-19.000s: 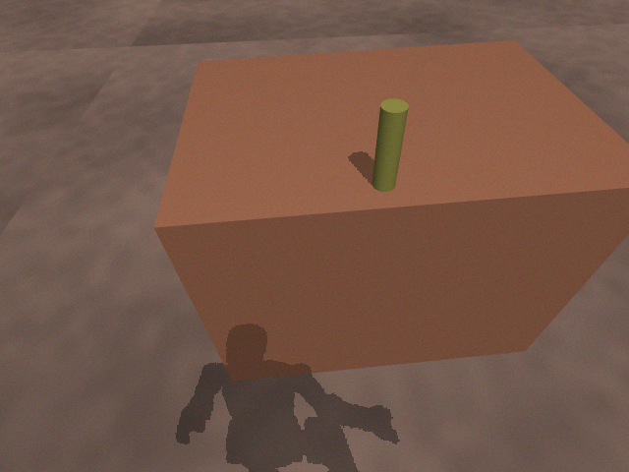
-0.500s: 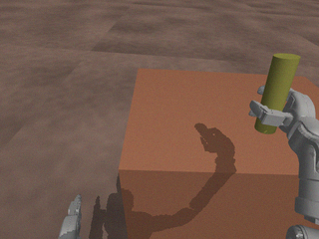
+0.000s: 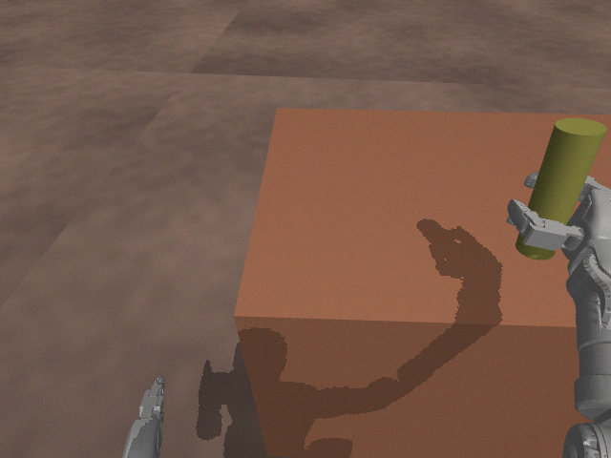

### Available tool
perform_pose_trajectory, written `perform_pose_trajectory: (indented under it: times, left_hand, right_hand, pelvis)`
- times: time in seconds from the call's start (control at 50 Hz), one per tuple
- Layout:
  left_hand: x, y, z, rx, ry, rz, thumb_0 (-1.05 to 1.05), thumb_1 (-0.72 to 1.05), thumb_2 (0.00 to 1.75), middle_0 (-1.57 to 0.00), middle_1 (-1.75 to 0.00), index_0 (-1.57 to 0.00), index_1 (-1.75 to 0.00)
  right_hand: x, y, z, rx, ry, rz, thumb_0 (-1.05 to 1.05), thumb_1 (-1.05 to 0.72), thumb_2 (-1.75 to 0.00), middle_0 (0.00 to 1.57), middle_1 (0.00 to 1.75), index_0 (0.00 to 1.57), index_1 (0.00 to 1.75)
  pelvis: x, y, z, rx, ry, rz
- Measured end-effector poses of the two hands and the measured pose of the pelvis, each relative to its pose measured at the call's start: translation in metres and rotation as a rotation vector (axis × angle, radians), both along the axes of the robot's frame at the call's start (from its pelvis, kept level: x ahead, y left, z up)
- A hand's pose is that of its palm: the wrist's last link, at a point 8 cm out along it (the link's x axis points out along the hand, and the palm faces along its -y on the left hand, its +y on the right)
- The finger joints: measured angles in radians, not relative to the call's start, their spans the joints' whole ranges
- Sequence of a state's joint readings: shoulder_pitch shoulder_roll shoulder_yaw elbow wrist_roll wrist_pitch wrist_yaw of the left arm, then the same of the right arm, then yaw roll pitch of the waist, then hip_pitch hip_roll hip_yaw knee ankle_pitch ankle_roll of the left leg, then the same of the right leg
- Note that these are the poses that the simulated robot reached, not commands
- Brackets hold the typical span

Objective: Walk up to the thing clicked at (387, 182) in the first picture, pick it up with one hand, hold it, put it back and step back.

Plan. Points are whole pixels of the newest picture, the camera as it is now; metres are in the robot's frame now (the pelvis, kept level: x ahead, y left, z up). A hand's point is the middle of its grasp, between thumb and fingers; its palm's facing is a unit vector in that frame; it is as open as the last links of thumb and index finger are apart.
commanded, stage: crouch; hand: right
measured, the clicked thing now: (554, 194) +0.38 -0.26 +0.20
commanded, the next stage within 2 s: lower in 0.48 s
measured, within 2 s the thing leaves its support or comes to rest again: rests again in 1.64 s
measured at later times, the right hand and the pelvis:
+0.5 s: hand (542, 216) +0.40 -0.28 +0.14, palm faces +0.34 +0.94 +0.01, open 6.8 cm; pelvis +0.01 +0.00 +0.00, yaw +0 degrees
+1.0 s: hand (523, 240) +0.42 -0.28 +0.08, palm faces +0.32 +0.95 +0.01, open 6.8 cm; pelvis +0.00 -0.01 -0.01, yaw +1 degrees
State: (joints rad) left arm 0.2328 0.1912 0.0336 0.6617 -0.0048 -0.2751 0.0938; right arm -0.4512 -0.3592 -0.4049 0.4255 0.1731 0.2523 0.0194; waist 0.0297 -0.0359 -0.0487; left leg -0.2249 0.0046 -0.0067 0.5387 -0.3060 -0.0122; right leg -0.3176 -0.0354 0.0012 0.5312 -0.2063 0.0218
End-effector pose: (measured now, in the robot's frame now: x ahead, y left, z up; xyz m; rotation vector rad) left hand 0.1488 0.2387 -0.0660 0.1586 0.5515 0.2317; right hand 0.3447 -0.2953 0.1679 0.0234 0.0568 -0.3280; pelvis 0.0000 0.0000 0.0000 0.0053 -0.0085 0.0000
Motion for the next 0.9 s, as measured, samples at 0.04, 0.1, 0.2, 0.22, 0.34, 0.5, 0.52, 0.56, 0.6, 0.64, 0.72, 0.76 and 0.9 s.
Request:
perform_pose_trajectory:
  times: [0.04,0.1,0.2,0.22,0.34,0.5,0.52,0.56,0.6,0.64,0.72,0.76,0.9]
  left_hand:
    - [-0.004,0.001,-0.003,0.000,0.022,0.006,-0.01,-0.53,0.05,-0.06,-0.06,-0.06,-0.06]
    - [-0.011,0.006,-0.003,0.016,0.050,0.012,-0.01,-0.53,0.05,-0.06,-0.06,-0.06,-0.06]
    - [-0.014,0.009,-0.007,0.039,0.103,0.012,-0.01,-0.54,0.05,-0.06,-0.06,-0.06,-0.06]
    - [-0.013,0.009,-0.008,0.041,0.109,0.015,-0.01,-0.54,0.05,-0.06,-0.06,-0.06,-0.06]
    - [-0.003,0.009,0.000,0.042,0.069,0.023,-0.01,-0.54,0.05,-0.06,-0.06,-0.06,-0.06]
    - [-0.005,0.002,0.000,0.017,0.087,0.016,-0.01,-0.53,0.05,-0.06,-0.06,-0.06,-0.06]
    - [-0.006,0.003,-0.002,0.018,0.098,0.020,-0.01,-0.53,0.05,-0.06,-0.06,-0.06,-0.06]
    - [-0.008,0.006,-0.004,0.024,0.118,0.025,-0.01,-0.53,0.05,-0.06,-0.06,-0.06,-0.06]
    - [-0.009,0.009,-0.004,0.033,0.126,0.029,-0.01,-0.54,0.05,-0.06,-0.06,-0.06,-0.06]
    - [-0.008,0.011,-0.004,0.041,0.127,0.035,-0.01,-0.54,0.05,-0.06,-0.06,-0.06,-0.06]
    - [-0.010,0.016,-0.003,0.051,0.134,0.054,-0.01,-0.55,0.06,-0.06,-0.06,-0.06,-0.07]
    - [-0.012,0.018,-0.004,0.054,0.143,0.060,-0.01,-0.55,0.06,-0.06,-0.06,-0.06,-0.07]
    - [-0.020,0.016,-0.009,0.058,0.185,0.062,-0.01,-0.54,0.05,-0.06,-0.06,-0.06,-0.07]
  right_hand:
    - [0.000,-0.007,-0.004,-0.013,0.004,-0.017,-0.08,0.05,-1.15,1.00,1.17,0.91,1.18]
    - [0.002,-0.013,-0.008,-0.030,-0.002,-0.030,-0.08,0.05,-1.15,1.00,1.17,0.91,1.18]
    - [0.012,-0.012,-0.019,-0.013,-0.016,0.012,-0.08,0.05,-1.15,1.00,1.17,0.91,1.17]
    - [0.014,-0.011,-0.022,-0.011,-0.011,0.021,-0.08,0.05,-1.15,1.00,1.17,0.91,1.17]
    - [0.021,-0.008,-0.024,-0.011,-0.011,0.023,-0.08,0.05,-1.15,1.00,1.17,0.91,1.17]
    - [0.022,-0.025,-0.025,-0.011,-0.031,-0.023,-0.08,0.05,-1.15,1.00,1.17,0.91,1.17]
    - [0.022,-0.027,-0.026,-0.014,-0.025,-0.022,-0.08,0.05,-1.15,1.00,1.17,0.91,1.17]
    - [0.023,-0.028,-0.028,-0.023,-0.016,-0.013,-0.08,0.05,-1.15,1.00,1.17,0.91,1.17]
    - [0.025,-0.027,-0.030,-0.028,-0.014,0.003,-0.08,0.05,-1.15,1.00,1.17,0.91,1.17]
    - [0.028,-0.025,-0.032,-0.022,-0.016,0.023,-0.07,0.05,-1.15,1.00,1.17,0.91,1.17]
    - [0.033,-0.021,-0.043,0.014,-0.002,0.045,-0.07,0.05,-1.15,1.00,1.17,0.91,1.17]
    - [0.034,-0.021,-0.049,0.023,0.006,0.040,-0.07,0.05,-1.15,1.00,1.16,0.91,1.17]
    - [0.035,-0.027,-0.074,0.010,0.022,0.003,-0.07,0.05,-1.15,1.00,1.16,0.91,1.17]
  pelvis:
    - [0.001,-0.001,0.000,0.000,0.005,0.002]
    - [0.002,-0.003,0.000,0.000,0.010,0.002]
    - [0.002,-0.004,-0.001,0.002,0.029,0.005]
    - [0.002,-0.004,-0.001,0.002,0.034,0.007]
    - [0.005,-0.006,0.000,0.005,0.041,0.013]
    - [0.007,-0.004,-0.001,0.005,0.046,0.008]
    - [0.007,-0.005,-0.001,0.005,0.048,0.008]
    - [0.006,-0.006,-0.001,0.006,0.053,0.007]
    - [0.005,-0.007,-0.001,0.006,0.058,0.007]
    - [0.005,-0.007,-0.001,0.006,0.063,0.008]
    - [0.004,-0.008,-0.002,0.006,0.075,0.010]
    - [0.004,-0.008,-0.003,0.006,0.080,0.013]
    - [0.001,-0.007,-0.006,0.009,0.103,0.018]
